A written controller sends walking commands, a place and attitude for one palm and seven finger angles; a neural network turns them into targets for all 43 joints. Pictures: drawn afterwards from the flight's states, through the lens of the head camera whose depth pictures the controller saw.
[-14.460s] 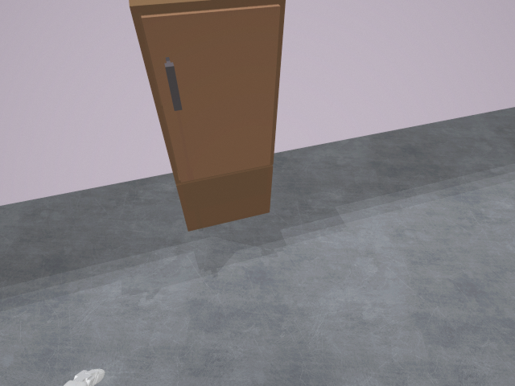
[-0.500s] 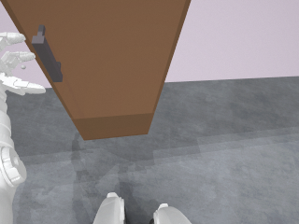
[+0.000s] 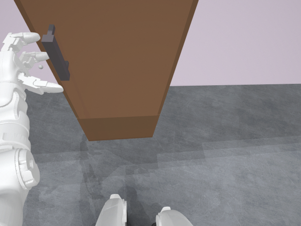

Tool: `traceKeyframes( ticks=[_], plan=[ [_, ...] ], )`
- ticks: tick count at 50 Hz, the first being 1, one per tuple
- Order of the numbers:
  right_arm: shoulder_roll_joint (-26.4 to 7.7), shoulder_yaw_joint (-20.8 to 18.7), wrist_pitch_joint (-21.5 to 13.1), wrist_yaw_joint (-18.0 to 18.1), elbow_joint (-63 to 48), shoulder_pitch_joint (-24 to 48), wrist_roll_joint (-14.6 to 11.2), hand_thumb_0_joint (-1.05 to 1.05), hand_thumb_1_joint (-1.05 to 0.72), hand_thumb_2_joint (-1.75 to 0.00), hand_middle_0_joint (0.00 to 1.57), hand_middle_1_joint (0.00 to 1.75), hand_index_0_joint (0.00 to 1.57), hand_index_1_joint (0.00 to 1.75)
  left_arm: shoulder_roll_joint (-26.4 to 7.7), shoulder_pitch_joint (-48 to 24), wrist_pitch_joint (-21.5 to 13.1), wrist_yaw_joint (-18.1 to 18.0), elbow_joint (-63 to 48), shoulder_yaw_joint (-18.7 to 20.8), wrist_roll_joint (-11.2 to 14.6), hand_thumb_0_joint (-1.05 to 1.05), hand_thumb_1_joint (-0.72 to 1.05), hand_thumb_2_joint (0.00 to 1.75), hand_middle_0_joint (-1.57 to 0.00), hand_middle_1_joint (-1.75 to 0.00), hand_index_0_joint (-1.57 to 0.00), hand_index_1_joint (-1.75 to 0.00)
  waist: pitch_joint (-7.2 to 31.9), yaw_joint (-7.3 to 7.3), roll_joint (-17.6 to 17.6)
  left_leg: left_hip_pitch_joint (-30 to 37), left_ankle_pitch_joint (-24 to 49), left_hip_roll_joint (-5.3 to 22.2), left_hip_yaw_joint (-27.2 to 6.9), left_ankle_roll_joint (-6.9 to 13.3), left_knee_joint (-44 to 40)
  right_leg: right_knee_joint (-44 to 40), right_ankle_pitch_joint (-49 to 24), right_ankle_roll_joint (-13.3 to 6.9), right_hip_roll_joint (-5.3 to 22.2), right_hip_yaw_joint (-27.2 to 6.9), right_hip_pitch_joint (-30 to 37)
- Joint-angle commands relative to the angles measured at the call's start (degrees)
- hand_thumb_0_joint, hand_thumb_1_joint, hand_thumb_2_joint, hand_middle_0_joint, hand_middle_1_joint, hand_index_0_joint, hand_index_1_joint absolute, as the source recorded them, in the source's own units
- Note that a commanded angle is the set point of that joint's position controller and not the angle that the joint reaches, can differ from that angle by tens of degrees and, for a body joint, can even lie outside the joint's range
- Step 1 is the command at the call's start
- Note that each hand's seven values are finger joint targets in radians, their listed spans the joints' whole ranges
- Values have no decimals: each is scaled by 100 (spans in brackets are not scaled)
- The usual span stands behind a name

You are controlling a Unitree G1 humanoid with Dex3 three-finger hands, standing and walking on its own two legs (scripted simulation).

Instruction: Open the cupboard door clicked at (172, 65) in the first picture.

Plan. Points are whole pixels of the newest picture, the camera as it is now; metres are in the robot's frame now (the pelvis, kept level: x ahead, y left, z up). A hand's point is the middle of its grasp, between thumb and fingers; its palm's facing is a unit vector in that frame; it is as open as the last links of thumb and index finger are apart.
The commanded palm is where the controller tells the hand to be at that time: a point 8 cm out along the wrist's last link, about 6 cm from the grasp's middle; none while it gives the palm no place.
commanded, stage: slide the fingers in behind the handle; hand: left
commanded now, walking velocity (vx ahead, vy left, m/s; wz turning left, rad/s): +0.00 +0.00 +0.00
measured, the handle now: (58, 54) +0.53 +0.23 +0.08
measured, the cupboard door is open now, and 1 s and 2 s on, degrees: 0 0 0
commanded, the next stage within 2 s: close the thumb around the handle in 1.08 s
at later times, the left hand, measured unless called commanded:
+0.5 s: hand (46, 68) +0.48 +0.25 +0.09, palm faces +0.19 -0.98 +0.02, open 14.9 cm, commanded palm +0.47 +0.24 +0.08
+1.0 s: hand (52, 70) +0.48 +0.24 +0.09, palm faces +0.20 -0.98 -0.01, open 15.4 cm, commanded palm +0.47 +0.22 +0.08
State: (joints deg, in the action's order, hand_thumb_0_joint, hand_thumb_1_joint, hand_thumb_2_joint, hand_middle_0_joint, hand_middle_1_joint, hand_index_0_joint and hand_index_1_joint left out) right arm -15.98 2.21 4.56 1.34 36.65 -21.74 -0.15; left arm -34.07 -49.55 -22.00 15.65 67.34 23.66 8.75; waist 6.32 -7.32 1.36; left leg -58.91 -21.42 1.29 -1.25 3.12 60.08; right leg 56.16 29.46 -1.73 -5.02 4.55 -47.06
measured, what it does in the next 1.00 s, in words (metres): stands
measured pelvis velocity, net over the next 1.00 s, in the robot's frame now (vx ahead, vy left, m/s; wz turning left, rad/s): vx -0.01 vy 0.00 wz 0.06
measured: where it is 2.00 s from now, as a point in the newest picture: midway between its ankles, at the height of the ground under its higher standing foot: outside the picture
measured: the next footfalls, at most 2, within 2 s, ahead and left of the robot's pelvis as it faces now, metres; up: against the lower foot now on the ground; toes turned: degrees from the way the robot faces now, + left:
none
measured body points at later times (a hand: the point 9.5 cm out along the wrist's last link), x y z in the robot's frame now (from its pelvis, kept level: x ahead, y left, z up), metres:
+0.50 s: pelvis +0.00 -0.01 +0.00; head +0.11 +0.03 +0.43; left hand +0.47 +0.30 +0.09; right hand +0.03 -0.28 -0.11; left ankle +0.06 +0.08 -0.67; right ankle -0.03 -0.11 -0.66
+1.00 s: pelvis -0.01 +0.00 -0.01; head +0.10 +0.05 +0.43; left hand +0.46 +0.29 +0.09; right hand +0.03 -0.26 -0.12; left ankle +0.06 +0.08 -0.67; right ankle -0.03 -0.11 -0.66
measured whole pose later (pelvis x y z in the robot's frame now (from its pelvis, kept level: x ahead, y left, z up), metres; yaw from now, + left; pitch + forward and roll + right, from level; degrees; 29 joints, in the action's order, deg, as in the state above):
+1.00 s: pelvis -0.01 +0.00 -0.01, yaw +3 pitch +20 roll -6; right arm -15.1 0.8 -0.3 -1.2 40.7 -20.9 1.2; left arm -26.0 -54.3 -22.8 3.7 66.9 11.7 9.4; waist 6.1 -5.1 2.0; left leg -61.3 -20.4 -1.1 -4.0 3.0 62.1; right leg 58.6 30.2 -1.8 -3.4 7.7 -48.3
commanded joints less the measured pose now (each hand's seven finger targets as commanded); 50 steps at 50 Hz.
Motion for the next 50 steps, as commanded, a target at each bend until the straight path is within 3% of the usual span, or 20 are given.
traceKeyframes(
  ticks=[1, 5, 6, 8, 9, 11, 13, 15, 17, 19, 22, 30, 34, 36, 38, 39, 43, 44, 48, 50],
  plan=[
    [-1094, -446, -137, 58, -187, -849, -14, 0, -90, -90, 20, 30, 20, 30, -827, -2735, -436, 191, -1498, -362, -27, 0, -50, 30, -30, -120, -30, -120, 2588, -298, 1141, 4001, 1463, 177, -703, -134, -580, -798, -1245, -32, -15, -225, -935],
    [-1066, -453, -169, 25, -135, -812, -17, 0, -90, -90, 20, 30, 20, 30, -474, -2785, -434, 119, -1491, -601, -24, 0, -50, 30, -30, -120, -30, -120, 2424, -360, 1154, 4069, 1359, 178, -775, -150, -609, -794, -1160, -43, -22, -185, -1126],
    [-1091, -457, -176, 24, -121, -833, -10, 0, -90, -90, 20, 30, 20, 30, -606, -2740, -417, 87, -1419, -470, -7, 0, -50, 30, -30, -120, -30, -120, 2399, -343, 976, 3927, 1222, 166, -752, -126, -614, -832, -1112, -30, -15, -207, -1021],
    [-1089, -462, -193, 36, -108, -818, -16, 0, -90, -90, 20, 30, 20, 30, -642, -2834, -474, 52, -1553, -473, -39, 0, -50, 30, -30, -120, -30, -120, 2589, -314, 1067, 3991, 1343, 157, -734, -129, -585, -783, -1184, -42, -3, -230, -973],
    [-1057, -453, -205, 27, -101, -802, -16, 0, -90, -90, 20, 30, 20, 30, -419, -2849, -444, 51, -1440, -647, -34, 0, -50, 30, -30, -120, -30, -120, 2456, -398, 1041, 3919, 1265, 140, -718, -113, -561, -822, -1158, -28, -5, -235, -1028],
    [-1070, -442, -221, 22, -70, -806, -17, 0, -90, -90, 20, 30, 20, 30, -509, -2891, -423, 29, -1342, -597, -49, 0, -50, 30, -30, -120, -30, -120, 2283, -388, 987, 3740, 1112, 134, -709, -108, -583, -830, -1084, -30, -1, -241, -1002],
    [-1041, -462, -249, 14, -57, -806, -14, 0, -90, -90, 20, 30, 20, 30, -287, -2968, -481, 19, -1484, -754, -57, 0, -50, 30, -30, -120, -30, -120, 2470, -394, 1037, 3933, 1284, 135, -729, -117, -556, -791, -1173, -35, 0, -234, -1037],
    [-1058, -472, -265, 12, -17, -832, 1, 0, -90, -90, 20, 30, 20, 30, -330, -2983, -474, -4, -1467, -721, -62, 0, -50, 30, -30, -120, -30, -120, 2494, -402, 996, 3905, 1245, 141, -743, -120, -535, -785, -1159, -38, 6, -232, -1054],
    [-1024, -462, -298, -7, 4, -814, 11, 0, -90, -90, 20, 30, 20, 30, -42, -3116, -470, -22, -1484, -947, -41, 0, -50, 30, -30, -120, -30, -120, 2372, -490, 1051, 3932, 1205, 132, -765, -106, -517, -790, -1138, -48, 8, -221, -1149],
    [-1052, -468, -312, -6, 41, -820, 6, 0, -90, -90, 20, 30, 20, 30, -114, -3181, -442, -44, -1366, -932, -68, 0, -50, 30, -30, -120, -30, -120, 2370, -512, 953, 3825, 1055, 130, -763, -105, -523, -799, -1062, -28, 14, -236, -1156],
    [-986, -472, -366, -31, 62, -829, 31, 0, -90, -90, 20, 30, 20, 30, 363, -3451, -451, -102, -1500, -1304, -91, 0, -50, 30, -30, -120, -30, -120, 2389, -575, 1169, 4006, 1122, 112, -831, -117, -508, -746, -1078, -52, 21, -203, -1329],
    [-1017, -511, -444, -90, 174, -865, 56, 0, -90, -90, 20, 30, 20, 30, 680, -3650, -358, -279, -1365, -1568, -178, 0, -50, 30, -30, -120, -30, -120, 2377, -668, 1035, 3958, 813, 107, -922, -136, -510, -712, -940, -51, 44, -162, -1546],
    [-991, -539, -494, -125, 188, -841, 81, 0, -90, -90, 20, 30, 20, 30, 1029, -3730, -399, -365, -1533, -1836, -219, 0, -50, 30, -30, -120, -30, -120, 2552, -655, 1313, 4253, 830, 118, -1026, -184, -534, -637, -933, -83, 50, -123, -1679],
    [-997, -537, -508, -141, 214, -822, 83, 0, -90, -90, 20, 30, 20, 30, 1102, -3849, -370, -433, -1489, -1903, -236, 0, -50, 30, -30, -120, -30, -120, 2390, -716, 1269, 4164, 614, 109, -1036, -175, -551, -658, -865, -76, 56, -121, -1748],
    [-1011, -535, -529, -154, 211, -832, 81, 0, -90, -90, 20, 30, 20, 30, 997, -3831, -405, -477, -1517, -1825, -264, 0, -50, 30, -30, -120, -30, -120, 2570, -652, 1268, 4217, 694, 94, -1053, -180, -553, -632, -877, -88, 55, -121, -1700],
    [-1032, -534, -515, -144, 219, -852, 86, 0, -90, -90, 20, 30, 20, 30, 877, -3779, -381, -508, -1389, -1750, -284, 0, -50, 30, -30, -120, -30, -120, 2439, -667, 1102, 4104, 576, 107, -1076, -182, -572, -636, -829, -92, 55, -111, -1696],
    [-1011, -530, -571, -172, 202, -795, 93, 0, -90, -90, 20, 30, 20, 30, 1106, -3999, -461, -574, -1573, -1934, -317, 0, -50, 30, -30, -120, -30, -120, 2514, -659, 1372, 4288, 437, 113, -1170, -215, -642, -561, -778, -104, 74, -95, -1836],
    [-1008, -530, -568, -175, 217, -798, 96, 0, -90, -90, 20, 30, 20, 30, 1159, -3940, -444, -593, -1457, -1969, -325, 0, -50, 30, -30, -120, -30, -120, 2391, -680, 1337, 4269, 362, 122, -1206, -227, -668, -567, -755, -110, 71, -83, -1866],
    [-1018, -554, -611, -198, 187, -803, 113, 0, -90, -90, 20, 30, 20, 30, 1235, -4001, -546, -665, -1728, -2006, -326, 0, -50, 30, -30, -120, -30, -120, 2709, -631, 1349, 4517, 551, 148, -1300, -255, -679, -487, -828, -115, 69, -68, -1854],
    [-1028, -554, -619, -204, 180, -782, 107, 0, -90, -90, 20, 30, 20, 30, 1295, -3969, -546, -684, -1684, -2052, -307, 0, -50, 30, -30, -120, -30, -120, 2581, -664, 1202, 4404, 293, 140, -1311, -250, -721, -523, -748, -105, 71, -63, -1847]
  ],
)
